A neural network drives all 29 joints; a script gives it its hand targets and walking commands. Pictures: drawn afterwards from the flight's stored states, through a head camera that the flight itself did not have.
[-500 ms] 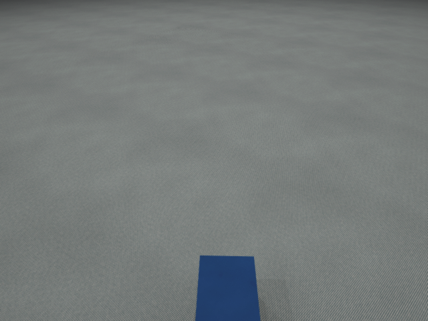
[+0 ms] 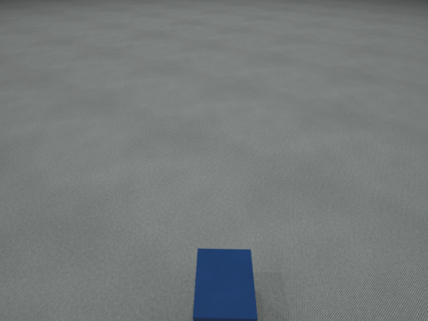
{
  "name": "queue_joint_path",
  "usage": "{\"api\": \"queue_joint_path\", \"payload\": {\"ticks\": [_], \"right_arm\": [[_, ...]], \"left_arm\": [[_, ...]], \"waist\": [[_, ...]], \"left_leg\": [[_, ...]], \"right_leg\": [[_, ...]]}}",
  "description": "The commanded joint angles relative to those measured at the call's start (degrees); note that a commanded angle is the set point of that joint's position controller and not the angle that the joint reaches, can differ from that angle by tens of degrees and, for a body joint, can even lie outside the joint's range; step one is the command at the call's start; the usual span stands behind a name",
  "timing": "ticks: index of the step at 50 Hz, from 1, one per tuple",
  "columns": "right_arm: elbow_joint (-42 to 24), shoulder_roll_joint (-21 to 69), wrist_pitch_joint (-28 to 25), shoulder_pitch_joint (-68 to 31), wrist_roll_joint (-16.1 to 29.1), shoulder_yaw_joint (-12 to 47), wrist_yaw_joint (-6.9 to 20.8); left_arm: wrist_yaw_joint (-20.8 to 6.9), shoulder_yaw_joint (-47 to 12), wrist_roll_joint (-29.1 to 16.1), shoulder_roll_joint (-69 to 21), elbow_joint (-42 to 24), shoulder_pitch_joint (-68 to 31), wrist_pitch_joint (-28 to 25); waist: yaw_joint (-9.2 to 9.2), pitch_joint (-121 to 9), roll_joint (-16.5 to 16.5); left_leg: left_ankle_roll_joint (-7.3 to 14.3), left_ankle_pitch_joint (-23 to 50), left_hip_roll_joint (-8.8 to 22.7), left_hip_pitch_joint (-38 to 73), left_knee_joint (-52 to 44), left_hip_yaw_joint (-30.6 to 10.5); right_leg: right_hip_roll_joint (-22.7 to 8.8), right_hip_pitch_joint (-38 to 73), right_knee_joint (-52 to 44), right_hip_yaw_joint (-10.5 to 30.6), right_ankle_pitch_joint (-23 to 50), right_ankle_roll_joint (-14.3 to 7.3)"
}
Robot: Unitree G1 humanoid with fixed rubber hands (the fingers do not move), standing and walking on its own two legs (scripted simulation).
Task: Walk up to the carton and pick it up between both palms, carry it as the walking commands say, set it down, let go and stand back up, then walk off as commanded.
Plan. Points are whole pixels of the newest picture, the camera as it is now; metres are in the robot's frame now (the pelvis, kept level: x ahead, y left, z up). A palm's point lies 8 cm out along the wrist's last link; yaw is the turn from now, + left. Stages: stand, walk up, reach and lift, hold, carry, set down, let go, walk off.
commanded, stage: stand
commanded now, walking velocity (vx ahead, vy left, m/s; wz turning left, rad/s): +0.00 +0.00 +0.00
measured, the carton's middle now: (223, 295) +0.44 -0.04 -0.64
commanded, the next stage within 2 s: walk off in 0.56 s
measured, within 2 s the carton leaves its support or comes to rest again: neither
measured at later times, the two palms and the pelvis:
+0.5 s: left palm out of the picture +0.04 +0.30 -0.12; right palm out of the picture +0.06 -0.29 -0.12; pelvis -0.01 +0.00 +0.00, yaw +0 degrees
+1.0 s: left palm out of the picture +0.05 +0.27 -0.14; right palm out of the picture +0.03 -0.28 -0.13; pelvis -0.01 +0.00 -0.01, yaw -6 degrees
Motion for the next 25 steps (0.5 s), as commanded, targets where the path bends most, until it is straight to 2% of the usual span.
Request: {"api": "queue_joint_path", "payload": {"ticks": [1,3,4,5,8,9,10,12,13,14,16,18,19,20,21,23,25], "right_arm": [[-3.27,-11.33,-1.4,-3.52,0.13,-1.86,-0.43],[-2.79,-11.61,-1.39,-3.17,0.27,-1.97,-0.35],[-2.94,-12.0,-1.36,-3.9,0.16,-1.94,-0.38],[-2.57,-11.01,-1.41,-3.03,0.24,-1.83,-0.59],[-2.2,-11.8,-1.24,-3.25,0.26,-2.1,-0.56],[-2.52,-11.9,-1.14,-4.23,0.15,-1.93,-0.41],[-1.98,-12.73,-1.22,-3.41,0.16,-2.18,-0.27],[-1.55,-11.09,-1.19,-3.19,0.4,-1.77,-0.41],[-1.53,-11.6,-1.3,-3.12,0.26,-1.79,-0.21],[-1.35,-11.45,-1.27,-3.43,0.3,-1.78,-0.22],[-1.46,-12.24,-1.24,-4.27,0.15,-1.72,-0.26],[-1.14,-11.43,-1.16,-4.08,0.4,-1.47,-0.17],[-1.24,-11.55,-1.36,-4.74,0.38,-1.46,-0.13],[-1.07,-11.75,-1.24,-4.77,0.39,-1.56,-0.22],[-0.81,-11.13,-1.31,-4.03,0.23,-1.3,-0.25],[-1.0,-12.31,-1.4,-4.73,0.79,-1.45,-0.21],[-0.61,-11.1,-1.06,-4.63,0.52,-1.05,-0.15]], "left_arm": [[0.56,1.93,-0.2,11.06,-2.77,-3.18,-1.06],[0.55,2.01,-0.18,11.75,-2.55,-3.67,-1.09],[0.44,1.66,-0.27,11.05,-2.45,-3.29,-0.92],[0.43,1.64,-0.17,11.44,-2.08,-2.77,-0.96],[0.67,1.81,-0.26,12.29,-1.64,-3.59,-0.77],[0.61,1.6,0.07,11.5,-1.81,-4.17,-0.75],[0.64,1.53,-0.24,11.73,-1.74,-3.51,-0.81],[0.57,1.28,-0.43,11.66,-1.29,-3.15,-1.17],[0.41,1.28,-0.33,11.13,-1.13,-2.42,-1.24],[0.48,1.6,-0.13,12.74,-1.38,-2.83,-1.18],[0.44,1.37,-0.28,11.68,-1.3,-3.66,-0.96],[0.41,1.64,-0.53,12.83,-1.33,-3.17,-1.03],[0.44,1.34,-0.29,12.36,-0.96,-3.61,-1.09],[0.34,1.39,-0.46,12.11,-1.36,-3.82,-1.19],[0.29,1.65,-0.41,12.88,-1.33,-3.95,-1.24],[0.45,1.08,-0.51,11.12,-0.93,-3.24,-1.18],[0.45,1.56,-0.6,12.9,-1.01,-4.13,-1.38]], "waist": [[0.46,3.4,0.72],[0.32,2.81,-0.76],[0.33,3.71,1.07],[0.31,3.6,0.96],[-0.17,3.22,-1.18],[-0.31,3.66,0.17],[0.15,3.72,0.01],[-0.15,4.73,0.36],[0.17,3.96,0.01],[-0.04,3.26,-1.24],[0.05,2.75,0.3],[0.41,2.6,-0.76],[-0.08,3.85,-0.04],[0.38,3.97,0.72],[0.06,2.7,-1.38],[0.13,0.92,0.84],[0.07,2.25,-1.2]], "left_leg": [[0.14,2.11,8.98,-8.2,-6.03,-7.02],[0.01,0.83,9.2,-7.92,-6.24,-7.25],[0.03,0.12,8.85,-8.89,-6.75,-7.07],[0.13,1.34,9.02,-8.28,-6.35,-7.11],[0.27,-0.78,9.15,-7.95,-6.22,-7.51],[0.26,-0.74,8.92,-8.01,-6.55,-6.95],[0.07,-1.71,8.56,-8.15,-6.33,-6.99],[0.35,0.21,9.07,-8.21,-6.45,-7.15],[0.31,-1.19,8.69,-8.5,-6.18,-7.03],[0.1,0.93,9.19,-7.56,-6.34,-7.26],[0.16,-0.12,8.95,-7.57,-6.63,-7.0],[0.15,-0.26,8.79,-7.8,-6.49,-7.21],[0.26,-0.08,8.87,-7.96,-6.35,-6.94],[0.41,0.23,8.76,-8.81,-6.4,-6.82],[0.05,1.52,8.97,-7.62,-6.02,-6.64],[0.16,3.11,9.05,-6.2,-6.24,-6.93],[0.23,3.52,9.22,-6.04,-6.21,-6.44]], "right_leg": [[-7.85,2.06,-3.35,7.68,1.11,-1.33],[-7.76,2.44,-3.57,7.29,0.95,-1.35],[-7.84,2.28,-3.67,7.47,1.34,-1.03],[-8.06,2.33,-3.63,7.71,1.33,-1.21],[-8.14,1.42,-4.4,8.12,-0.93,-1.39],[-8.09,1.08,-4.15,7.59,-1.33,-1.04],[-7.86,1.42,-4.95,8.05,-2.03,-0.93],[-8.19,1.41,-4.81,7.81,0.01,-1.0],[-7.88,1.63,-4.86,7.6,-1.41,-0.98],[-8.05,2.39,-4.18,7.62,0.45,-1.65],[-8.32,2.52,-4.55,7.92,-0.35,-1.06],[-7.96,2.44,-4.92,7.65,-1.73,-1.14],[-8.2,1.44,-4.94,7.6,-1.38,-1.05],[-8.48,2.06,-4.86,7.93,-0.1,-1.04],[-8.37,2.84,-4.47,7.53,2.05,-1.21],[-8.87,3.69,-4.02,7.9,3.64,-1.39],[-8.5,2.45,-4.3,7.85,3.06,-1.23]]}}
